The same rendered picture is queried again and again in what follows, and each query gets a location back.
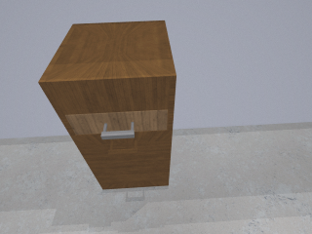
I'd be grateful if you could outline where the cabinet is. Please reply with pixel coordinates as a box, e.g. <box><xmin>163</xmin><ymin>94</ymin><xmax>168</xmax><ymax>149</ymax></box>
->
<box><xmin>38</xmin><ymin>20</ymin><xmax>176</xmax><ymax>190</ymax></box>

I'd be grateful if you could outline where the drawer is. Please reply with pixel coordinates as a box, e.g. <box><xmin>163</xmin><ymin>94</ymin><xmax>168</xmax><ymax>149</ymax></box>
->
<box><xmin>65</xmin><ymin>109</ymin><xmax>168</xmax><ymax>135</ymax></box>

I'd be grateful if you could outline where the handle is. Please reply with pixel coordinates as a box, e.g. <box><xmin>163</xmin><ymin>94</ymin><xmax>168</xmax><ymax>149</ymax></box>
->
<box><xmin>108</xmin><ymin>148</ymin><xmax>137</xmax><ymax>157</ymax></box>
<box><xmin>100</xmin><ymin>122</ymin><xmax>135</xmax><ymax>139</ymax></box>

